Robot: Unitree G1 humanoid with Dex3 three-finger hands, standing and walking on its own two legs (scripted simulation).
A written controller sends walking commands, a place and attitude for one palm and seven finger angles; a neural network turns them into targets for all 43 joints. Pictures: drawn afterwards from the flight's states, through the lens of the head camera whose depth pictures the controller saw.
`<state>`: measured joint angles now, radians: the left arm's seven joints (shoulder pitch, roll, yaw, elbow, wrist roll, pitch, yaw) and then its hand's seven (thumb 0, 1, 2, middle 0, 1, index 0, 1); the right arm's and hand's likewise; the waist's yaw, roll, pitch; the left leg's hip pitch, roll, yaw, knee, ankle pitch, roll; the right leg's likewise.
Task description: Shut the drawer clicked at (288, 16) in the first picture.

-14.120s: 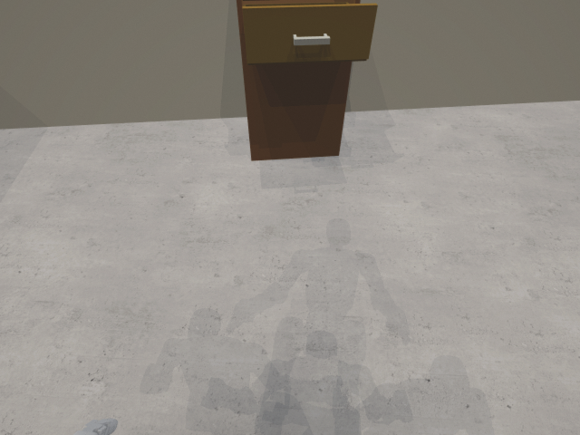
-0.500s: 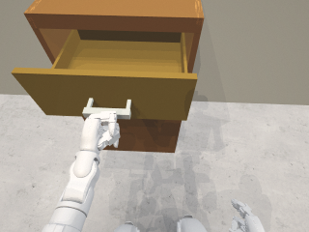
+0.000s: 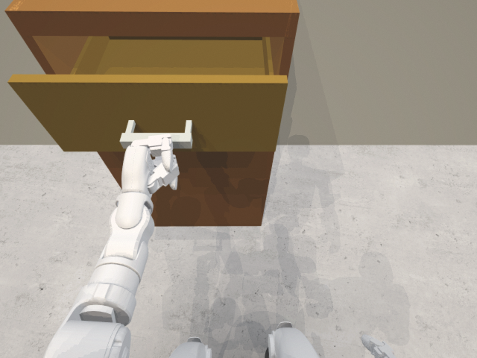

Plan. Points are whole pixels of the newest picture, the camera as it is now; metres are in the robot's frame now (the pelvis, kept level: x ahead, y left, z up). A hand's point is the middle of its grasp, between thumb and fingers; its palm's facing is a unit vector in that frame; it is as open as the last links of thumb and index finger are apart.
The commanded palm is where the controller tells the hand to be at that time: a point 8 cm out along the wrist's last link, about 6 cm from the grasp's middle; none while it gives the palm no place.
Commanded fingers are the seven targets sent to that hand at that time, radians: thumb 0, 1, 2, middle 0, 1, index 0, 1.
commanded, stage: push the drawer shut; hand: left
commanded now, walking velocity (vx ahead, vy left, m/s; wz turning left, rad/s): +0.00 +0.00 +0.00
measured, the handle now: (158, 132) +0.49 +0.14 +0.06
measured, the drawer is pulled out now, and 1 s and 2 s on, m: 0.12 0.00 0.00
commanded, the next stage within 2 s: pull the fist back off the drawer in 1.06 s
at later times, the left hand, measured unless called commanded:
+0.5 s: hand (177, 134) +0.49 +0.10 +0.06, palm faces -0.02 -1.00 -0.03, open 3.2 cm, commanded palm +0.47 +0.15 +0.06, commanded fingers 0.00 0.90 0.90 -1.40 -1.60 -1.40 -1.60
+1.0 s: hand (181, 116) +0.54 +0.10 +0.06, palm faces -0.02 -1.00 -0.04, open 2.9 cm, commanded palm +0.54 +0.14 +0.06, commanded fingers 0.00 0.90 0.90 -1.40 -1.60 -1.40 -1.60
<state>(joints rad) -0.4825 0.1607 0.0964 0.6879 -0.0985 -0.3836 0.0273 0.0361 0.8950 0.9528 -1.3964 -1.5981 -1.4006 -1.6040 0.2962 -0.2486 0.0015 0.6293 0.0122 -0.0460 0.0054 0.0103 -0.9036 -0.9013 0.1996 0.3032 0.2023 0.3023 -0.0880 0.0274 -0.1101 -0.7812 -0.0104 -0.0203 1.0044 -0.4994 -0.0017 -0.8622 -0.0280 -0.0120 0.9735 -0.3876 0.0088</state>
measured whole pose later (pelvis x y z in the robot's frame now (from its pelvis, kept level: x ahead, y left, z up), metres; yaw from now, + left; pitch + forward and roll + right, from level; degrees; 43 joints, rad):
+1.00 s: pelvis +0.00 +0.01 -0.02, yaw -1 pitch +25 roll -2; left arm -1.05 0.37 0.31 1.25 0.01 -0.44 -0.01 -0.04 0.82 1.00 -1.39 -1.60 -1.40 -1.60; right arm 0.42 -0.26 0.03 0.64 -0.05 0.03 0.03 0.00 -0.90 -0.90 0.20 0.30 0.20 0.30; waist -0.22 0.04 -0.11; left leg -1.01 0.00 -0.03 1.09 -0.52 0.01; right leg -1.07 -0.01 -0.02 1.01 -0.38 0.02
